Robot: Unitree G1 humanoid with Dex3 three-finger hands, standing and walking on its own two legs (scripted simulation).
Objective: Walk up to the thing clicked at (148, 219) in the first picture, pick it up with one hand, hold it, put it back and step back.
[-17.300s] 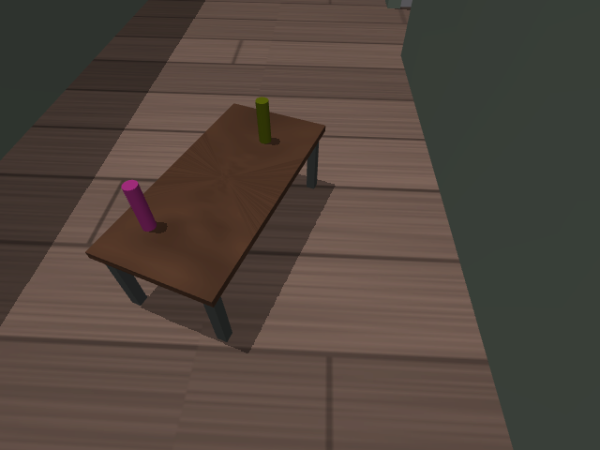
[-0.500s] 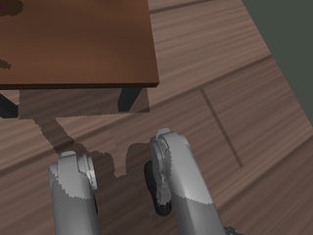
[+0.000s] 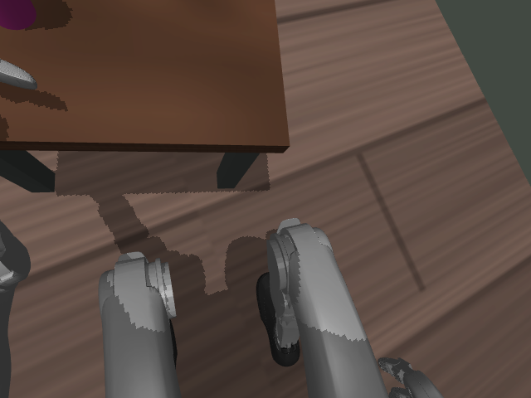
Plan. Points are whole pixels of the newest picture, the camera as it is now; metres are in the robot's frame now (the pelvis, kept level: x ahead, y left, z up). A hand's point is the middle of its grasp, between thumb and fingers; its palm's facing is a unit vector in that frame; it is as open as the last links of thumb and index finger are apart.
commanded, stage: close in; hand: left
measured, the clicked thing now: out of the picture +0.63 +0.24 +0.05
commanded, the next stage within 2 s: close in 0.90 s
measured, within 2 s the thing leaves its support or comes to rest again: leaves its support in 1.44 s
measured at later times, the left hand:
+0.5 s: hand out of the picture +0.60 +0.25 +0.02, palm faces +0.20 -0.98 -0.04, open 17.6 cm
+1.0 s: hand out of the picture +0.60 +0.26 +0.02, palm faces +0.21 -0.98 -0.05, open 17.0 cm
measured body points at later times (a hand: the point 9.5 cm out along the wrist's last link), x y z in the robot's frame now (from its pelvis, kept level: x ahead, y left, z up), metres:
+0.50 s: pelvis +0.00 -0.01 +0.00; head +0.25 +0.05 +0.37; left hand +0.58 +0.30 +0.03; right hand +0.01 -0.28 -0.10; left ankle +0.08 +0.12 -0.34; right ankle +0.12 -0.14 -0.34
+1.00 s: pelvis +0.00 +0.00 +0.00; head +0.25 +0.06 +0.36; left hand +0.59 +0.31 +0.02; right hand +0.01 -0.27 -0.10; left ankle +0.08 +0.12 -0.34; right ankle +0.12 -0.14 -0.34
